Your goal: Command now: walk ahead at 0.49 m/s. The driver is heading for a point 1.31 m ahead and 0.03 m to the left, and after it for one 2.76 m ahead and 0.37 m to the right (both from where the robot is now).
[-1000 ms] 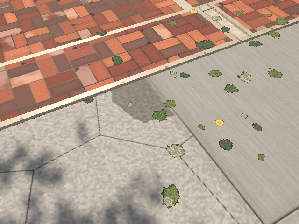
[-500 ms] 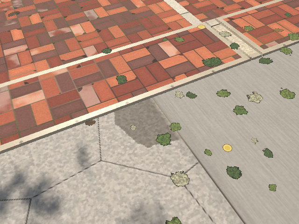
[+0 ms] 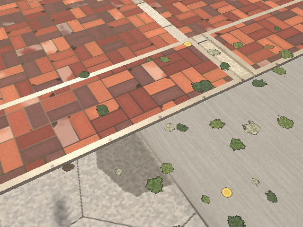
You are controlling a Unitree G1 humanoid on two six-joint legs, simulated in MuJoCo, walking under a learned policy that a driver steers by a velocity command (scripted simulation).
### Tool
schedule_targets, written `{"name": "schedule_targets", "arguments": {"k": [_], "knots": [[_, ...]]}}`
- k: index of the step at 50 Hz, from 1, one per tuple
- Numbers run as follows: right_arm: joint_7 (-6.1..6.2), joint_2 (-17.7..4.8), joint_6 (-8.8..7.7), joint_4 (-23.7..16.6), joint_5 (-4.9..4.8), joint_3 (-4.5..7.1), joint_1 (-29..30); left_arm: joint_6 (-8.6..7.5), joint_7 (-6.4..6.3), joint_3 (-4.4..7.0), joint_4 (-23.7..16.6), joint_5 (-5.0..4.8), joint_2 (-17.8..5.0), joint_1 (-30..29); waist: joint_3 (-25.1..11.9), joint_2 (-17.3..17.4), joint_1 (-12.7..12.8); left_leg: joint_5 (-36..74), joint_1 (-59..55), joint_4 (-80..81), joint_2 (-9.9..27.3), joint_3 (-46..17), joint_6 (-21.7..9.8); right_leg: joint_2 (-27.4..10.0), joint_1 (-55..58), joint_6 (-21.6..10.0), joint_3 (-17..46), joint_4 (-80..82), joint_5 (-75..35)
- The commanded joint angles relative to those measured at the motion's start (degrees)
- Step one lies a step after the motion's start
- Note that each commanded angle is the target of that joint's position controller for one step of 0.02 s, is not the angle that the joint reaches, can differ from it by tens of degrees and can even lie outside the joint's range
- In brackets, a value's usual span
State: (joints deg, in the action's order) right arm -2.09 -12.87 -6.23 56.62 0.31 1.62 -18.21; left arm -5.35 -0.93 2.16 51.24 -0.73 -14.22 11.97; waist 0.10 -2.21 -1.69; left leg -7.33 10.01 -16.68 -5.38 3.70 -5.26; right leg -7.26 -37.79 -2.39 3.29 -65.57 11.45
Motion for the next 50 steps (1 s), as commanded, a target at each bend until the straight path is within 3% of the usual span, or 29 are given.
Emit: {"name": "schedule_targets", "arguments": {"k": [1,6,9,11,13,14,15,16,17,18,19,20,21,22,24,26,32,36,39,41,42,43,44,45,46,47,48,50], "knots": [[1.11,-7.5,-1.03,-3.0,-0.02,1.16,2.1,0.24,-0.41,0.81,-2.5,0.73,-2.7,2.0,3.1,4.3,2.7,4.8,5.7,11.8,16.0,-11.9,-9.8,-2.4,-1.7,1.5,0.1,7.8,-9.0],[2.09,-9.3,-0.12,-1.6,-1.13,1.5,-3.7,-0.46,0.58,0.31,-5.5,0.02,-1.6,-9.2,3.3,4.6,-1.4,4.9,-0.7,10.7,15.4,-9.0,-7.0,0.6,0.5,2.1,-2.6,26.9,-18.0],[2.15,-9.5,0.61,-0.4,-1.47,1.67,-6.5,-0.7,1.64,0.1,-7.3,-0.47,-2.0,-13.8,4.6,4.9,-2.9,3.9,-6.6,8.3,17.7,-9.7,-6.8,1.5,-0.3,1.7,-2.6,32.0,-15.2],[2.3,-9.8,1.2,0.1,-1.48,1.93,-7.0,-1.16,2.43,0.21,-8.4,-0.56,-2.7,-14.9,4.8,5.3,-2.6,4.8,-10.3,5.8,19.5,-10.6,-6.2,2.0,0.1,0.3,-2.5,34.6,-10.9],[2.41,-10.7,1.82,-0.1,-1.5,2.28,-5.6,-1.65,2.83,0.84,-8.0,-0.53,-4.3,-11.5,2.9,6.5,0.0,12.0,-11.7,1.4,20.1,-10.6,-5.1,3.7,6.3,-1.4,-3.8,36.8,-6.7],[2.41,-10.6,2.12,-0.5,-1.34,2.16,-4.3,-1.81,2.74,1.83,-6.5,-0.41,-6.0,-5.8,-0.3,6.5,3.3,21.7,-11.1,-5.3,18.2,-8.8,-3.9,5.7,14.4,-2.7,-5.5,38.1,-6.0],[2.36,-8.8,2.25,-1.1,-0.7,1.46,-3.8,-1.93,2.36,3.45,-3.3,-0.33,-9.3,5.0,-7.2,5.0,7.7,25.3,-6.0,-18.2,14.6,-5.9,-2.2,4.8,29.2,-4.9,-4.2,37.4,-7.2],[2.11,-4.1,1.48,-2.7,-0.05,-0.13,-7.5,-1.78,2.03,4.94,-1.6,0.82,-15.5,14.8,-17.1,-5.1,8.7,9.2,13.7,-41.1,7.8,-1.4,1.5,-9.5,52.3,-11.9,15.7,37.4,-5.4],[1.73,-0.9,-0.05,-2.0,-0.93,-1.22,-10.4,-1.39,2.31,4.68,-0.7,0.53,-14.6,17.2,-22.6,-15.5,7.7,-23.3,29.0,-55.1,1.3,-6.0,3.0,-16.8,61.9,-17.3,38.0,46.7,2.1],[1.49,-7.8,-1.18,-2.7,-2.27,0.46,-6.3,-1.52,2.38,3.21,-1.3,0.3,-10.0,14.0,-16.7,-9.8,7.9,-22.2,34.5,-60.8,5.2,-11.1,1.6,-14.9,57.1,-14.6,34.5,48.2,4.5],[1.46,-9.5,-1.63,-4.4,-2.96,0.92,-1.2,-1.42,2.26,2.42,-2.6,0.28,-7.7,8.4,-10.3,-6.3,6.5,-17.0,35.3,-60.2,8.3,-9.4,0.8,-13.0,48.9,-12.3,25.3,48.8,0.6],[1.79,-8.9,-1.46,-4.8,-2.28,1.03,1.2,-1.41,2.53,1.84,-3.4,0.57,-6.3,3.8,-6.2,-1.4,4.6,-12.1,32.8,-56.7,10.8,-8.2,1.0,-10.6,40.4,-11.4,18.9,50.9,-4.8],[2.1,-8.3,-0.75,-4.8,-1.47,1.47,1.6,-1.57,2.76,1.37,-3.7,0.82,-4.6,1.5,-4.0,-1.0,2.7,-9.1,29.8,-52.9,12.7,-8.2,1.2,-8.2,35.1,-10.4,14.5,52.9,-7.8],[2.13,-6.9,0.13,-4.6,-1.31,1.46,0.5,-1.61,3.01,1.13,-3.2,1.07,-3.8,0.9,-3.0,-1.9,1.4,-7.4,26.7,-50.9,13.4,-8.1,1.5,-6.7,31.6,-10.0,11.6,54.7,-9.0],[2.28,-4.9,1.35,-4.2,-1.23,1.39,-0.8,-1.87,3.0,1.37,-1.8,0.97,-4.5,2.7,-1.7,-1.8,0.3,-5.4,25.5,-48.4,13.5,-7.2,2.3,-5.4,28.8,-10.7,7.8,56.7,-13.7],[2.46,-5.2,1.78,-5.5,-0.86,1.66,2.5,-1.88,2.43,1.83,-0.7,1.03,-6.1,4.7,0.0,-0.8,0.5,-1.3,29.2,-43.9,13.8,-7.0,3.3,-5.4,29.3,-11.1,5.6,57.9,-17.3],[1.84,-3.8,1.27,-9.3,-0.81,1.42,15.2,-0.89,0.92,1.9,1.6,0.44,-7.2,9.6,2.6,-1.1,3.8,13.0,30.4,-24.0,12.1,-4.9,4.1,-3.6,31.9,-9.0,0.6,59.5,-15.4],[0.9,-3.7,0.84,-11.3,-1.15,1.07,21.5,-0.11,0.62,2.01,3.7,0.14,-7.4,12.8,5.3,-1.0,5.6,12.6,30.3,-16.5,10.4,-4.0,3.5,-5.0,37.1,-8.5,-0.2,57.4,-16.9],[-0.12,-4.3,0.05,-11.9,-0.74,1.24,21.3,1.02,0.05,2.18,4.6,0.29,-7.8,12.3,3.6,-2.5,4.2,9.5,25.0,-13.2,8.3,-3.3,1.7,-5.9,39.9,-6.6,-0.8,50.7,-30.3],[-0.06,-7.1,-0.39,-9.4,-0.23,2.5,13.1,1.45,-0.24,2.36,4.1,0.1,-8.5,9.4,-1.7,-3.8,-0.5,10.4,13.5,-10.4,5.3,-1.8,-0.2,-4.0,40.6,-4.2,-1.5,42.1,-40.8],[0.22,-9.6,-0.6,-6.9,0.21,3.54,5.9,1.55,-0.19,2.04,3.8,0.26,-7.8,9.3,-6.2,-2.0,-3.3,19.6,3.0,-8.4,5.4,-1.5,-1.4,-0.4,38.2,-2.2,-3.2,32.9,-40.2],[0.72,-14.0,-0.58,-5.4,1.67,4.31,-1.4,1.2,-0.06,1.02,2.5,1.63,-5.2,11.6,-15.1,5.7,-3.7,44.3,-16.3,-14.3,16.7,-12.0,-5.6,3.8,25.2,0.4,-4.7,16.4,-19.4],[0.72,-14.7,0.3,-4.8,1.54,3.92,-3.0,0.68,0.68,-1.04,4.9,1.41,1.5,21.7,-24.6,18.7,-0.3,56.0,-33.2,-14.1,31.0,-29.8,-16.4,11.9,8.3,3.6,-2.8,-3.6,27.3],[0.43,-11.2,0.98,-5.1,0.27,3.28,-3.9,0.37,0.89,0.29,6.7,-0.01,-3.8,21.2,-27.5,12.1,-2.6,44.6,-29.3,-10.6,28.9,-32.3,-16.0,10.6,7.3,3.4,5.8,-9.8,28.8],[0.57,-9.8,1.21,-6.1,-0.48,2.78,2.1,0.58,0.69,1.03,4.7,-1.21,-6.1,14.7,-18.4,9.4,-1.6,36.5,-20.7,-7.9,26.5,-25.4,-13.2,7.7,3.2,3.3,3.6,-9.7,25.2],[0.8,-7.6,1.34,-7.0,-0.5,1.96,7.8,1.25,0.04,1.13,3.6,-0.83,-6.0,10.2,-12.0,5.3,0.0,30.6,-11.5,-5.0,23.5,-20.7,-10.9,4.9,3.6,3.8,1.3,-6.3,20.8],[0.94,-5.7,1.31,-7.4,-0.04,1.27,11.3,2.22,-0.69,1.53,3.3,-0.01,-5.6,8.5,-8.4,4.2,1.7,26.9,-3.1,-2.6,21.8,-17.7,-9.8,2.9,6.8,4.2,1.2,-2.5,17.3],[0.92,-4.9,1.44,-6.6,1.35,1.05,13.7,4.01,-1.37,1.32,3.7,0.58,-2.8,10.6,-6.5,7.4,4.5,23.1,7.6,1.0,18.6,-12.9,-8.5,2.0,16.2,4.4,0.1,5.3,13.5]]}}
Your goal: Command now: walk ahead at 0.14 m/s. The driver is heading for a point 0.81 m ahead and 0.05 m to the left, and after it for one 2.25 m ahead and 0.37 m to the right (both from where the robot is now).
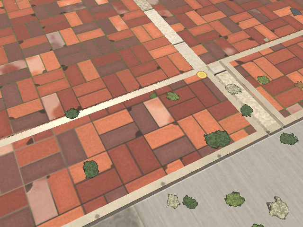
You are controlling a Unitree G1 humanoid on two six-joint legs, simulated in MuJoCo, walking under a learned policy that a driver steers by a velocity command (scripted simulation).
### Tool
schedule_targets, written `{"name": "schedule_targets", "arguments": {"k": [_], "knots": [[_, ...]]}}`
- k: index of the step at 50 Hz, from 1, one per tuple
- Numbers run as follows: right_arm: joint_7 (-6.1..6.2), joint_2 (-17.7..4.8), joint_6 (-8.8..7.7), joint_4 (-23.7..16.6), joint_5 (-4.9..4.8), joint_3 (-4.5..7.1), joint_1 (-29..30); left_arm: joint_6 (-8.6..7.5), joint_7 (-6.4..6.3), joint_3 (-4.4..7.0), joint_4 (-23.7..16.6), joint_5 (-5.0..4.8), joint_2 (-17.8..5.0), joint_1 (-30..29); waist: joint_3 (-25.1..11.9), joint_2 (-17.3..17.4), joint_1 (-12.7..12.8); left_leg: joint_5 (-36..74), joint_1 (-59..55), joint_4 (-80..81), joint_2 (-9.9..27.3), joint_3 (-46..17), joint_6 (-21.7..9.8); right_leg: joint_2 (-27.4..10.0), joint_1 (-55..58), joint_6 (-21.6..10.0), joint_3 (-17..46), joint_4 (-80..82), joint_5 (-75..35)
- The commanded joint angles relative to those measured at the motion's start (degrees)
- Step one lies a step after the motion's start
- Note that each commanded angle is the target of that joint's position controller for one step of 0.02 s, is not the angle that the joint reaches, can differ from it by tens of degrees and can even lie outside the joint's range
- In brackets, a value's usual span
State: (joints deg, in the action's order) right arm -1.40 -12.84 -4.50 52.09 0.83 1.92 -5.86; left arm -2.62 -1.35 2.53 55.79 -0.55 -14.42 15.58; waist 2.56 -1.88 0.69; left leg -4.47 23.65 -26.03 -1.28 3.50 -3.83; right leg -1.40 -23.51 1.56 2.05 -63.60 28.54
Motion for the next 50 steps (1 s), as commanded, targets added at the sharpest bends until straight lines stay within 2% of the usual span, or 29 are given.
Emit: {"name": "schedule_targets", "arguments": {"k": [1,2,3,6,8,11,15,16,17,18,19,20,22,23,25,29,33,36,37,38,39,40,41,42,43,44,45,47,50], "knots": [[0.34,-5.2,-0.32,-1.7,1.31,0.78,1.6,1.72,-1.25,0.72,-0.6,0.41,-1.2,7.8,-8.8,7.9,2.8,20.9,-3.8,10.9,13.6,-10.6,-10.1,-3.6,4.4,0.5,0.6,7.6,-4.0],[0.57,-5.6,-0.35,-1.4,1.48,0.86,1.6,2.0,-1.58,0.61,-0.6,0.48,-0.7,7.5,-8.9,8.4,2.8,21.1,-3.1,11.2,13.2,-9.4,-10.3,-3.2,5.8,0.6,0.1,11.7,-4.5],[0.86,-6.6,-0.24,-0.9,1.09,1.23,0.7,2.19,-1.69,0.57,-0.6,0.57,-0.9,6.9,-10.1,8.5,2.3,14.0,-3.5,12.2,13.1,-9.5,-10.5,-3.2,6.7,0.3,-0.4,14.9,-6.1],[1.85,-12.0,0.79,-0.6,-0.89,3.07,-1.8,2.29,-1.39,1.59,-2.1,0.31,-4.5,2.1,-8.5,10.4,0.0,-19.2,-4.8,18.9,15.5,-16.4,-10.5,-2.5,3.0,-1.2,-2.0,16.7,-8.9],[2.55,-11.3,0.9,-0.3,-1.33,3.14,-2.8,1.53,-1.05,1.97,-2.7,0.14,-4.8,-0.8,-5.5,9.4,-0.5,-24.8,-6.4,21.0,17.0,-19.5,-9.8,-3.2,-0.8,-2.4,-1.4,18.3,-9.2],[2.97,-10.7,0.93,-0.1,-1.95,3.35,-3.6,0.1,-0.54,2.11,-1.7,0.2,-3.4,-1.5,-4.6,7.6,0.0,-24.3,-7.6,20.8,16.3,-18.0,-8.8,-2.7,1.1,-3.8,-2.5,23.8,-9.3],[3.02,-9.4,2.14,-0.4,-3.16,3.14,-2.0,-0.68,-0.18,2.51,2.0,0.2,-2.1,4.5,-4.1,5.5,3.9,-27.7,-1.5,14.9,11.4,-12.7,-5.7,0.5,14.6,-6.3,-6.4,38.8,-12.6],[2.86,-7.0,2.19,-1.5,-2.99,2.48,0.1,-0.78,-0.23,2.68,3.2,0.39,-3.0,8.2,-3.4,2.2,5.2,-26.0,3.2,7.6,8.5,-9.8,-3.6,-3.3,18.7,-8.0,-1.0,43.4,-8.6],[2.33,-2.6,1.88,-2.9,-2.24,1.41,2.2,-0.98,-0.39,2.85,4.3,0.42,-5.1,13.7,-4.5,-8.5,5.9,-22.9,12.7,-11.7,2.5,-2.1,0.1,-13.9,25.6,-11.0,13.4,50.3,-1.0],[2.13,-3.4,0.82,-4.6,-2.25,1.74,2.5,-1.23,-0.08,4.46,4.0,0.73,-12.2,13.3,0.7,-16.3,5.0,-23.2,26.4,-20.0,-0.7,-1.4,0.0,-21.7,25.5,-16.3,29.1,56.6,11.2],[1.75,-7.1,-0.19,-4.4,-2.49,2.52,3.8,-2.42,-0.13,3.78,2.7,1.3,-9.4,9.9,2.9,-10.2,3.7,-18.8,28.8,-26.1,3.0,-6.3,-0.7,-21.6,23.7,-16.0,29.6,57.2,11.4],[1.24,-8.2,-0.53,-3.6,-2.79,2.94,2.5,-3.28,-0.02,3.15,1.7,1.14,-7.3,6.7,2.5,-7.7,1.6,-13.3,30.3,-27.6,4.0,-7.8,-0.9,-19.3,24.6,-13.8,25.2,56.8,6.4],[1.21,-7.8,-0.59,-2.3,-1.81,3.16,2.0,-3.68,0.48,2.83,0.6,0.15,-6.4,4.5,1.0,-4.8,0.7,-7.5,28.3,-26.9,5.8,-6.9,0.2,-16.5,24.7,-11.3,17.7,57.4,-3.3],[1.13,-7.0,-0.52,-2.1,-1.49,3.17,2.8,-3.78,0.49,2.42,1.0,0.31,-5.2,5.5,0.4,-3.9,0.9,-4.1,26.2,-26.3,6.0,-6.2,0.9,-15.2,23.7,-10.9,14.3,57.6,-8.9],[0.96,-5.2,-0.22,-2.0,-1.44,2.95,4.1,-3.72,0.39,2.16,1.9,0.55,-4.6,8.2,0.0,-4.1,1.4,0.5,23.3,-24.1,5.7,-4.6,2.1,-13.1,22.4,-10.8,9.2,57.7,-16.6],[0.53,-3.0,0.07,-3.6,-1.98,2.08,10.4,-3.35,0.05,2.19,2.4,0.46,-5.5,10.9,1.9,-4.7,3.5,6.2,17.2,-13.6,4.8,-2.4,3.1,-11.2,19.8,-10.4,3.3,58.0,-22.2],[-0.48,-3.2,-0.11,-5.2,-2.55,1.53,14.8,-2.84,0.05,2.61,3.7,-0.2,-6.4,13.6,4.4,-5.4,5.0,4.9,14.2,-7.2,4.3,-1.2,2.3,-12.8,22.1,-10.8,2.1,56.8,-23.4],[-1.07,-4.8,-0.5,-6.0,-2.57,1.8,14.2,-2.21,0.03,3.29,4.4,-0.79,-7.2,13.2,4.8,-6.2,3.3,-0.2,10.4,-3.9,3.8,-1.1,0.0,-15.1,25.2,-10.1,2.2,53.4,-28.9],[-1.05,-6.0,-0.63,-5.4,-2.45,2.38,11.2,-1.98,0.03,3.56,4.3,-0.81,-7.8,12.1,3.1,-6.8,1.3,-1.8,5.3,-3.1,2.6,-0.1,-0.9,-15.2,25.4,-9.6,1.6,50.1,-37.1],[-0.85,-7.6,-0.69,-3.5,-2.29,3.44,4.6,-1.76,-0.01,3.58,4.0,-0.91,-7.8,10.7,-0.7,-6.7,-2.4,-1.6,-3.8,-2.6,0.7,1.3,-2.1,-13.7,24.4,-8.6,-0.5,43.0,-48.6],[-0.48,-10.5,-0.64,-0.1,-2.49,5.08,-6.2,-1.61,0.02,3.17,3.4,-0.64,-6.7,9.6,-7.4,-5.1,-7.2,-0.7,-18.6,-3.2,0.8,0.7,-4.0,-10.8,19.3,-6.8,-3.0,31.0,-52.8],[0.27,-15.7,-0.42,2.0,-1.75,6.41,-17.2,-1.76,0.16,2.18,1.5,0.76,-4.4,9.6,-17.2,5.2,-10.2,-1.1,-37.5,-4.1,13.8,-15.0,-7.7,-6.7,4.9,-4.5,-5.4,10.1,-33.6],[-0.37,-17.3,-0.22,3.1,-1.4,6.1,-19.4,-3.18,0.72,0.08,1.2,-0.08,3.6,15.4,-25.3,20.9,-6.3,-15.5,-49.8,7.1,24.5,-42.0,-15.7,3.4,-12.8,-2.1,-0.7,-7.0,3.8],[-0.53,-12.1,-0.48,2.7,-1.52,4.65,-16.3,-4.49,0.9,1.56,1.3,-1.62,-2.2,10.7,-20.0,14.4,-7.3,-18.9,-44.5,10.1,22.6,-41.9,-13.3,0.4,-18.5,-3.4,5.3,-14.3,3.2],[-0.49,-9.3,-0.79,1.6,-1.67,3.78,-11.0,-5.16,0.91,2.3,-0.5,-2.31,-4.9,5.5,-12.4,11.5,-6.2,-14.6,-36.8,10.3,20.8,-33.2,-10.9,-2.4,-21.5,-4.7,3.5,-15.2,-1.8],[-0.63,-7.6,-1.05,0.5,-1.42,3.16,-6.2,-5.16,0.36,2.5,-0.7,-1.93,-5.0,3.3,-8.9,5.8,-4.0,-8.1,-28.0,11.5,18.8,-26.6,-9.6,-5.3,-18.4,-5.0,2.3,-12.6,-7.6],[-0.83,-5.9,-1.29,0.3,-0.91,2.73,-3.6,-4.72,-0.11,3.0,-0.9,-1.13,-4.5,2.3,-6.0,4.7,-2.4,-3.8,-21.3,13.1,16.6,-21.6,-9.0,-6.9,-15.8,-5.0,1.9,-9.4,-10.9],[-0.74,-4.2,-1.58,1.5,-0.41,2.19,-4.1,-3.31,-0.3,3.1,-0.8,-0.94,-2.0,4.5,-4.9,6.7,0.0,-1.1,-15.7,16.0,14.4,-16.9,-8.9,-8.4,-11.0,-5.2,2.1,-5.7,-13.6],[0.38,-6.6,-1.86,3.1,-0.6,2.48,-7.1,-2.24,-0.39,3.35,-2.8,-0.58,-2.0,0.2,-1.4,5.4,0.5,3.3,-13.7,18.7,14.5,-13.8,-9.9,-8.9,-14.7,-3.8,1.3,1.3,-17.6]]}}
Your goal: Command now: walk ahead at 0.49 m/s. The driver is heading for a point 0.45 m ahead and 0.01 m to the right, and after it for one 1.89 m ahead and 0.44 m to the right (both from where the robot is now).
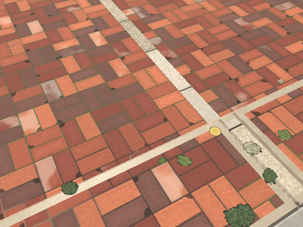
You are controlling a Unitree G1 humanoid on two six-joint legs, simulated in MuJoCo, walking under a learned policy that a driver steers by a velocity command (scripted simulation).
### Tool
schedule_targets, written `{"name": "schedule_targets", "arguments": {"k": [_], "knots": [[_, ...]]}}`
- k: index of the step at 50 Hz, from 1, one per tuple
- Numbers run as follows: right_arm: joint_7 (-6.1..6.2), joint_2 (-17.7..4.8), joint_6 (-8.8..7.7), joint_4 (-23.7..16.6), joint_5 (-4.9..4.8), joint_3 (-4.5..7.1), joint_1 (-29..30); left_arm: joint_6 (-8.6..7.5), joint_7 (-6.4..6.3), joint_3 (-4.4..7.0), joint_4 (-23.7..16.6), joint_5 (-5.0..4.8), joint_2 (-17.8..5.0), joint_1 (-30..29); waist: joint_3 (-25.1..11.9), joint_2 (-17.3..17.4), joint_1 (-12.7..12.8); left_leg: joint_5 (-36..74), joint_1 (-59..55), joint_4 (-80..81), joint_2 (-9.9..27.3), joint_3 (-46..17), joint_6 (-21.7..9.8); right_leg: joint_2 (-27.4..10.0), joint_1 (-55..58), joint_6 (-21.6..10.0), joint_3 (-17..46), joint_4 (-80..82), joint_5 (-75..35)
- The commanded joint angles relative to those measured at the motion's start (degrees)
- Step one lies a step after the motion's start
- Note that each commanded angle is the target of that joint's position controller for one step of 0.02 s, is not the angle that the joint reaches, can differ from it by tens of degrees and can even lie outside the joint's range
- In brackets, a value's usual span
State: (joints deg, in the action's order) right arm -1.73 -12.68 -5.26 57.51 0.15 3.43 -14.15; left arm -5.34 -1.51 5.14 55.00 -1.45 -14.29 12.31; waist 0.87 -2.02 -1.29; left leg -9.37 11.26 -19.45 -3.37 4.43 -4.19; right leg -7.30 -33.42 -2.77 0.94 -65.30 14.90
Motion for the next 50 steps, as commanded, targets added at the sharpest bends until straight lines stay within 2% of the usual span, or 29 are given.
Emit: {"name": "schedule_targets", "arguments": {"k": [1,3,7,12,14,15,16,17,18,19,20,21,22,23,25,26,29,34,36,40,42,43,44,45,46,47,48,49,50], "knots": [[1.12,-7.5,-1.03,-2.0,0.1,1.07,0.0,0.56,-0.16,0.78,-3.0,0.68,-2.5,1.0,1.2,4.8,2.1,9.6,-2.1,12.5,16.7,-14.2,-9.6,-3.0,-7.1,1.2,2.3,6.4,-6.5],[1.73,-7.8,-0.72,-1.6,0.07,1.03,-1.8,0.51,0.29,0.56,-4.5,1.01,-2.2,-3.3,2.0,4.4,1.2,11.6,-3.2,12.9,15.9,-12.1,-8.9,-2.5,-8.7,1.8,1.9,13.4,-12.6],[2.07,-8.5,-0.54,-0.8,-0.5,1.01,-5.4,0.33,1.49,-0.43,-6.8,0.66,-1.3,-11.7,3.8,4.6,-1.2,11.7,-4.1,13.6,14.1,-8.0,-7.2,0.2,-5.6,1.7,-0.8,26.2,-21.1],[2.27,-9.4,0.71,1.5,-1.08,1.44,-10.6,-0.19,3.29,-1.23,-9.9,0.13,-1.9,-19.0,5.7,4.5,-3.2,14.0,-14.1,9.6,17.6,-8.0,-7.0,1.9,-7.4,0.2,-1.3,33.5,-17.0],[2.43,-10.2,1.26,1.6,-1.2,1.84,-10.0,-0.44,3.82,-0.96,-10.3,-0.04,-3.2,-18.0,4.4,5.5,-1.6,21.1,-16.9,6.3,18.7,-7.9,-6.1,3.2,-3.8,-1.2,-2.0,35.3,-12.8],[2.45,-10.9,1.48,1.3,-1.23,2.06,-8.9,-0.54,3.85,-0.36,-9.7,0.0,-4.6,-14.9,2.2,6.8,0.4,30.4,-17.4,2.8,18.4,-7.3,-5.4,5.0,1.8,-2.1,-3.3,35.7,-10.8],[2.44,-10.8,1.83,1.0,-1.27,2.03,-7.5,-0.6,3.73,0.71,-7.9,0.18,-6.6,-8.2,-2.0,7.3,4.3,39.8,-16.5,-5.1,16.7,-5.6,-4.3,7.2,11.5,-3.5,-5.1,36.7,-11.1],[2.42,-9.4,2.0,0.3,-1.01,1.44,-6.7,-0.55,3.37,2.15,-4.7,0.45,-9.7,2.5,-8.6,6.4,8.7,38.7,-9.9,-17.7,13.5,-3.4,-2.4,6.1,27.2,-5.6,-3.6,35.6,-13.2],[2.07,-4.8,1.45,-0.9,-0.25,0.02,-11.4,-0.46,2.91,3.44,-2.9,1.73,-15.0,11.9,-18.7,-3.3,8.4,17.0,10.8,-40.0,6.9,-1.0,1.1,-8.9,50.9,-12.9,17.4,35.1,-10.6],[1.56,-1.5,0.0,-0.2,-0.91,-1.2,-13.4,-0.17,3.09,2.68,-2.1,1.02,-13.6,13.7,-25.5,-12.9,7.5,-22.0,23.5,-54.3,-0.7,-6.9,2.6,-16.9,59.2,-18.1,40.3,45.5,-3.0],[1.29,-7.2,-1.13,-1.3,-2.4,0.39,-8.4,-0.14,3.15,1.24,-2.6,0.64,-9.6,10.3,-19.5,-8.9,7.9,-22.1,29.5,-59.4,2.9,-11.9,1.2,-14.5,54.6,-15.0,36.5,47.5,1.6],[1.36,-8.8,-1.64,-3.0,-3.34,0.74,-3.3,-0.18,2.95,0.53,-3.9,0.82,-7.3,5.1,-11.8,-6.2,6.8,-17.9,31.5,-59.0,5.9,-9.8,0.4,-12.6,46.0,-12.8,27.7,48.4,-0.4],[1.77,-8.3,-1.59,-3.4,-2.85,0.9,-0.8,-0.41,3.07,-0.03,-4.6,1.37,-6.0,0.7,-6.6,-1.3,4.8,-12.9,29.5,-54.9,8.7,-8.5,0.4,-10.3,36.3,-11.6,21.2,50.5,-4.9],[2.2,-7.9,-0.9,-3.2,-2.02,1.46,-0.7,-0.81,3.19,-0.5,-4.9,1.94,-4.3,-1.7,-4.3,-1.0,2.7,-9.9,25.9,-50.8,10.7,-8.7,0.3,-8.1,29.9,-10.5,16.8,52.3,-7.8],[2.35,-5.2,0.74,-2.4,-1.64,1.41,-3.4,-1.09,3.39,-0.71,-4.2,2.11,-3.7,-1.8,-3.2,-1.9,0.4,-7.5,21.0,-46.9,11.9,-8.6,0.6,-6.4,24.0,-10.5,13.1,55.5,-8.5],[2.44,-4.5,1.27,-2.4,-1.59,1.38,-3.4,-1.16,3.19,-0.64,-3.6,1.92,-4.3,-0.7,-2.2,-1.9,0.1,-6.6,21.2,-45.1,12.2,-8.2,1.0,-6.1,22.6,-11.0,11.6,56.8,-9.2],[2.62,-5.3,1.73,-4.8,-0.86,1.76,3.0,-1.15,2.0,-0.1,-2.4,1.98,-6.7,2.5,0.8,-0.7,0.9,1.5,27.6,-36.3,12.8,-8.1,2.6,-6.2,23.5,-11.2,9.3,59.2,-11.2],[1.57,-3.9,1.11,-7.2,-0.77,1.36,11.8,-0.61,1.02,-0.26,-0.6,1.33,-6.8,7.1,2.6,-1.5,3.1,15.5,27.5,-20.9,10.7,-5.9,3.4,-3.7,25.5,-8.6,3.3,59.4,-13.2],[0.96,-3.9,0.91,-9.1,-0.85,1.16,16.7,-0.49,0.86,-0.17,0.4,0.98,-7.3,8.9,3.7,-0.6,4.5,17.4,27.1,-16.1,9.6,-5.3,3.3,-3.9,27.2,-8.0,2.4,59.3,-13.7],[-0.38,-4.0,0.59,-11.5,-1.29,0.8,20.5,0.41,0.59,0.29,2.3,0.68,-7.7,11.7,4.6,-1.8,5.2,13.3,25.5,-11.8,8.2,-4.8,2.2,-6.0,32.4,-7.7,1.3,55.7,-16.3],[-0.84,-5.3,0.22,-11.8,-1.6,1.13,18.8,0.91,0.63,0.84,2.6,0.58,-8.5,11.0,3.3,-2.9,3.3,8.6,22.3,-11.7,7.6,-5.0,0.8,-8.0,34.9,-7.2,2.1,52.7,-21.4],[-0.91,-6.6,0.0,-11.0,-1.73,1.66,15.6,1.2,0.63,1.1,2.4,0.47,-9.0,9.8,1.8,-3.6,1.4,5.7,18.6,-11.4,6.4,-3.9,-0.2,-7.9,36.0,-6.5,1.9,49.6,-27.3],[-0.71,-8.3,-0.05,-9.3,-1.46,2.61,9.7,1.56,0.43,1.13,2.0,0.05,-9.2,8.1,-0.8,-3.4,-1.9,4.7,11.7,-8.5,4.5,-1.9,-1.5,-6.1,36.3,-5.0,0.4,43.0,-35.1],[-0.33,-11.6,-0.14,-6.1,-0.94,4.14,-0.2,1.71,0.32,0.46,1.5,0.38,-7.3,8.1,-7.5,-0.8,-5.4,7.8,-3.3,-10.1,5.5,-3.3,-3.6,-3.0,30.7,-3.4,-1.8,30.4,-35.6],[0.13,-16.4,-0.04,-4.7,-0.41,5.22,-9.2,1.45,0.31,-0.66,0.7,2.03,-4.4,12.4,-17.1,9.5,-5.7,8.4,-22.6,-11.4,18.3,-19.9,-8.5,2.4,15.9,-1.0,-4.1,9.6,-14.3],[-0.5,-16.8,0.17,-3.6,-0.99,4.87,-11.6,0.11,1.14,-2.27,1.6,1.19,1.4,18.3,-23.6,21.5,-3.3,-7.4,-35.2,-0.9,25.6,-45.0,-15.7,11.3,-2.2,1.3,1.2,-5.6,19.1],[-0.68,-11.5,0.1,-3.7,-1.39,3.48,-10.2,-0.86,1.36,-0.78,1.3,-0.63,-4.6,13.0,-18.4,14.6,-4.8,-14.1,-31.6,2.2,24.0,-43.6,-13.1,8.1,-8.9,0.0,6.6,-11.9,18.5],[-0.6,-9.2,-0.08,-4.9,-1.28,2.75,-5.0,-1.3,1.3,-0.07,-0.8,-1.51,-7.4,6.8,-10.5,10.7,-4.4,-10.8,-23.4,3.0,22.6,-35.5,-10.6,5.4,-11.6,-0.9,5.0,-12.4,12.7],[-0.63,-8.3,-0.25,-6.2,-0.37,2.19,0.4,-1.16,0.69,0.19,-1.6,-0.91,-7.7,3.8,-6.1,5.7,-2.4,-2.8,-13.7,4.3,20.6,-28.6,-9.4,2.4,-8.9,-1.0,3.7,-10.1,6.6]]}}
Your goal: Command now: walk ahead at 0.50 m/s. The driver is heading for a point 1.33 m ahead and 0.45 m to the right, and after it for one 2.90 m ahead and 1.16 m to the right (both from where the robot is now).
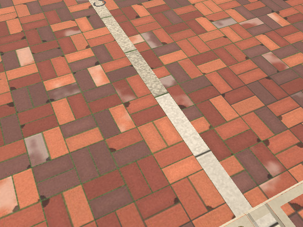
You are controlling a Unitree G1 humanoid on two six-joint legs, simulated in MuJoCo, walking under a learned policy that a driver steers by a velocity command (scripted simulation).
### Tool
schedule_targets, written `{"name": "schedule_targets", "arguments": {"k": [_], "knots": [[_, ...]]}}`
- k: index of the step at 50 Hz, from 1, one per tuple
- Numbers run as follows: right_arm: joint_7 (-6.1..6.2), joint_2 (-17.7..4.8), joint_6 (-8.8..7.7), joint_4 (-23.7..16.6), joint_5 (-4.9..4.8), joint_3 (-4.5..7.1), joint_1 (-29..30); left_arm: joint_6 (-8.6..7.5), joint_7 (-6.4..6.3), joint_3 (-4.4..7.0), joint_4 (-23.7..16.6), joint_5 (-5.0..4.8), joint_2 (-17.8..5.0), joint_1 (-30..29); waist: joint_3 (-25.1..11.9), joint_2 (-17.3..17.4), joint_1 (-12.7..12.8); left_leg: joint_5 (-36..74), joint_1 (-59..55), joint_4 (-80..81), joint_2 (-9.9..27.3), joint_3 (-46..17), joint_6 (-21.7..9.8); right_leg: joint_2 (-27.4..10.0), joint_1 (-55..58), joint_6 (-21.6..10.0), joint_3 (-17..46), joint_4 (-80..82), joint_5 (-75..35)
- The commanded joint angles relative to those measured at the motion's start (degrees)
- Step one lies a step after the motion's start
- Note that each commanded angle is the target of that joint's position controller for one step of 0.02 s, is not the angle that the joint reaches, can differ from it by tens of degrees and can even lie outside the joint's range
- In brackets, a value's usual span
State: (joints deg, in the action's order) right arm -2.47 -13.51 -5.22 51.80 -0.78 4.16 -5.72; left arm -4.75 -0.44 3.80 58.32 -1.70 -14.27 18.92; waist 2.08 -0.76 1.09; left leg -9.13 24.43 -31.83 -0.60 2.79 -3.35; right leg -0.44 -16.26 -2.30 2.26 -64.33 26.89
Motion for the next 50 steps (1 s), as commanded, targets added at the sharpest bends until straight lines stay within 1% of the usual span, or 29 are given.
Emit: {"name": "schedule_targets", "arguments": {"k": [1,3,7,9,13,15,18,20,23,24,26,27,28,29,31,32,33,34,35,36,37,38,39,40,41,43,45,47,50], "knots": [[0.06,-5.8,-0.58,-0.8,1.32,1.07,-5.1,-1.25,-0.85,1.89,-5.1,0.17,-6.9,-3.0,-5.2,4.4,-2.7,2.0,-20.4,18.1,15.8,-22.2,-9.6,-6.4,-22.9,-1.4,2.5,-7.4,-9.3],[0.11,-3.8,-1.05,-0.1,1.48,0.54,-4.7,0.0,-1.0,1.9,-5.0,0.12,-4.7,-0.6,-4.9,5.9,-0.5,4.3,-15.7,20.9,13.3,-17.4,-8.9,-8.4,-18.1,-1.4,2.6,-3.0,-12.2],[2.07,-7.5,-1.24,1.9,0.88,1.14,-9.1,0.98,-1.55,2.1,-7.6,0.84,-4.7,-6.9,-1.1,3.4,-1.1,8.4,-15.9,25.0,13.6,-14.1,-9.8,-9.6,-23.7,0.3,2.3,9.4,-19.7],[2.7,-8.0,-0.81,2.4,0.56,1.08,-10.5,0.78,-1.17,2.15,-8.4,1.04,-4.5,-9.5,-0.2,3.1,-1.5,9.8,-17.2,25.8,13.0,-12.2,-9.5,-9.4,-25.5,1.0,2.1,16.5,-25.7],[2.99,-8.1,-0.1,3.9,0.17,0.95,-13.4,0.04,0.21,1.26,-10.6,0.99,-2.7,-17.0,0.1,3.6,-3.8,14.8,-17.5,25.6,9.8,-5.9,-7.7,-6.7,-20.4,1.3,-1.2,26.8,-36.1],[2.99,-7.8,0.2,5.3,0.45,0.93,-15.8,-0.13,1.26,1.67,-10.2,0.56,-4.3,-15.5,-0.6,3.7,-3.1,18.0,-23.9,22.6,12.7,-6.5,-8.9,-8.1,-24.9,0.7,1.4,23.3,-36.1],[2.86,-7.3,0.87,5.2,0.73,0.82,-18.0,-0.8,2.41,1.33,-11.6,0.81,-4.5,-20.5,1.6,2.9,-4.9,18.4,-28.8,18.9,14.4,-7.4,-9.6,-7.2,-29.7,0.1,-0.6,21.3,-31.4],[4.14,-6.9,1.02,7.6,0.26,1.08,-23.3,-1.86,3.85,1.5,-13.5,0.29,-5.3,-23.8,2.7,4.9,-5.6,16.4,-44.1,13.6,18.2,-11.1,-7.8,-9.6,-43.9,-1.2,4.6,22.8,-30.4],[4.84,-7.4,1.49,6.7,0.28,1.3,-25.7,-2.87,5.73,0.47,-15.3,0.25,-3.9,-29.0,4.9,3.8,-7.4,19.6,-46.1,9.6,19.7,-12.2,-6.9,-9.3,-47.3,-1.2,2.0,23.2,-25.6],[5.2,-7.4,1.39,6.9,0.18,1.41,-29.1,-3.44,6.1,0.17,-16.2,-0.08,-3.3,-32.8,6.3,3.4,-10.0,15.2,-48.3,8.4,18.0,-12.2,-6.6,-8.6,-50.9,-0.9,0.3,25.0,-27.8],[5.57,-6.7,1.45,5.2,-0.03,1.1,-26.9,-4.23,7.3,-0.92,-17.0,-0.37,-2.1,-34.2,9.5,2.4,-9.3,10.4,-40.7,8.4,16.3,-10.4,-4.0,-9.6,-43.8,-0.9,0.9,34.8,-36.7],[5.31,-7.0,1.55,3.4,0.34,1.02,-23.1,-4.0,7.71,-1.28,-15.8,-0.2,-1.4,-32.6,8.8,0.8,-8.9,4.3,-29.5,9.5,12.1,-5.9,-2.8,-6.6,-28.4,-0.4,-2.5,41.4,-45.0],[4.78,-8.3,1.34,3.5,0.83,1.41,-23.5,-3.61,7.82,-0.95,-14.1,-0.31,-2.1,-29.7,6.3,1.3,-8.8,1.9,-22.6,9.1,12.3,-6.0,-3.0,-4.8,-15.4,0.0,-2.0,38.5,-51.7],[4.27,-10.1,1.15,2.6,0.74,1.73,-21.4,-2.88,7.27,-0.12,-12.4,-0.85,-3.9,-23.8,3.4,3.0,-5.8,5.5,-22.9,6.1,12.0,-6.0,-2.9,-3.8,-9.5,0.2,-1.3,37.1,-50.6],[3.17,-11.2,1.31,1.9,0.27,1.94,-17.9,-1.9,5.38,2.3,-6.2,-0.7,-9.5,-5.5,-4.2,4.5,3.3,17.9,-22.5,-12.7,9.6,-4.5,-0.8,-2.0,8.6,-0.8,-3.3,36.7,-47.0],[2.86,-10.8,1.33,2.8,-0.4,1.89,-17.3,-1.14,4.18,3.58,-3.2,-0.09,-12.4,3.5,-7.4,3.4,9.1,16.2,-14.0,-28.6,7.8,-3.3,2.5,-3.3,22.3,-0.9,-5.2,35.9,-48.5],[3.0,-4.8,0.96,4.2,-0.33,1.1,-21.3,-0.87,3.52,3.2,-1.5,2.02,-13.9,8.4,-10.7,-7.7,9.6,-26.7,2.1,-55.3,1.3,-4.6,6.6,-10.5,36.3,-3.9,2.0,28.8,-55.7],[2.75,1.2,-0.89,5.1,-1.36,-0.61,-35.4,-1.28,3.73,1.73,-2.2,4.4,-16.2,7.9,-21.6,-23.0,2.2,-42.2,12.4,-72.0,-2.7,-17.8,6.0,-18.2,47.2,-8.1,14.8,16.4,-84.5],[2.88,-2.0,-2.56,4.9,-2.44,-0.11,-37.7,0.42,4.41,2.7,-1.0,3.28,-17.1,11.1,-31.1,-21.5,2.6,-38.8,12.7,-73.6,-2.6,-21.0,5.6,-19.9,48.8,-12.5,21.3,21.5,-76.9],[3.49,-0.6,-2.52,-0.4,-4.63,-0.94,-29.8,1.12,4.53,4.24,2.1,1.79,-20.3,13.4,-32.5,-18.7,2.9,-34.1,19.6,-74.6,-1.1,-14.4,6.3,-26.9,44.6,-17.7,37.4,38.8,-32.2],[4.85,-3.8,-1.29,-1.0,-4.98,-0.7,-21.9,0.41,4.28,2.85,-0.8,1.02,-15.1,5.4,-23.3,-4.2,1.6,-25.1,20.6,-67.1,3.2,-9.7,5.1,-23.5,33.4,-14.6,38.4,46.3,-12.3],[5.6,-5.5,0.35,-0.8,-3.38,-0.45,-17.9,-0.43,4.13,1.25,-3.7,1.49,-10.2,-3.3,-13.5,1.5,1.3,-19.4,20.0,-66.2,4.7,-8.8,4.1,-23.0,19.7,-13.7,34.7,47.7,-12.8],[5.77,-5.4,1.9,-0.9,-2.25,-0.21,-19.4,-1.38,4.32,0.38,-5.4,3.09,-8.9,-9.0,-10.5,2.0,-1.9,-12.8,15.0,-59.7,7.6,-10.5,3.0,-23.7,7.5,-13.9,32.6,47.1,-15.6],[5.83,-4.7,3.11,-0.9,-0.82,0.26,-18.4,-1.92,4.22,0.09,-5.1,3.62,-7.0,-10.9,-6.0,0.8,-2.5,-9.1,11.0,-53.8,9.7,-11.0,2.4,-21.4,-2.6,-12.2,26.4,46.7,-20.3],[5.67,-4.0,3.48,-1.9,-0.35,0.57,-17.7,-2.15,3.77,-0.2,-4.1,3.7,-6.3,-10.2,-3.5,-3.2,-3.4,-8.0,8.6,-48.1,10.6,-11.2,2.6,-17.8,-7.5,-10.9,20.1,47.5,-22.3],[5.47,-3.3,2.68,-4.0,0.08,0.7,-13.8,-2.05,2.06,-0.16,-3.0,3.33,-6.7,-6.9,-1.9,-7.0,-3.3,-4.8,10.6,-39.0,10.6,-9.9,3.5,-15.0,-6.2,-11.6,14.1,49.8,-31.0],[4.9,-3.1,1.92,-5.7,0.47,0.73,-9.2,-1.71,0.37,0.08,-2.3,3.04,-6.6,-3.6,-1.8,-4.5,-2.5,1.8,14.3,-29.5,10.8,-9.3,4.3,-14.6,-1.5,-11.8,10.4,50.1,-38.0],[4.09,-2.4,1.36,-6.7,0.93,0.42,-4.6,-1.48,-0.45,0.42,-2.1,1.81,-7.0,-2.0,-1.6,-2.4,-1.4,9.9,13.9,-19.2,9.6,-7.4,3.9,-12.5,1.7,-10.3,5.8,51.5,-39.8],[2.93,-1.4,1.32,-8.3,0.18,-0.02,2.6,-0.96,-0.93,0.48,-1.4,0.9,-6.6,2.0,0.9,-1.7,1.1,18.0,12.4,-8.6,6.9,-4.2,3.6,-10.5,4.8,-8.1,2.0,54.1,-32.4]]}}
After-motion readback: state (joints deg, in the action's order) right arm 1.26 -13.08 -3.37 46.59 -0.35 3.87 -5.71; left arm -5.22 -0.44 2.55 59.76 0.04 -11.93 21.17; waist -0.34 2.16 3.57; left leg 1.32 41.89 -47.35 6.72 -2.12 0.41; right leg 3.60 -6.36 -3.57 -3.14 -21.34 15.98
